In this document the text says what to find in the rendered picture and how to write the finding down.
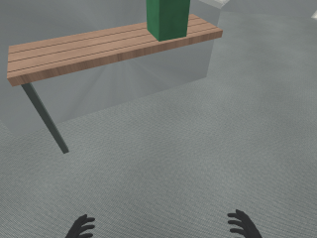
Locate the robot left hand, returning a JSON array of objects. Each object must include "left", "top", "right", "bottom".
[{"left": 65, "top": 214, "right": 95, "bottom": 238}]

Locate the carton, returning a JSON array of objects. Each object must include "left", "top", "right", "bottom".
[{"left": 146, "top": 0, "right": 190, "bottom": 42}]

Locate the table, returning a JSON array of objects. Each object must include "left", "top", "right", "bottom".
[{"left": 7, "top": 14, "right": 223, "bottom": 154}]

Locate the robot right hand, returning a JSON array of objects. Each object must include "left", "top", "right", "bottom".
[{"left": 227, "top": 209, "right": 263, "bottom": 238}]

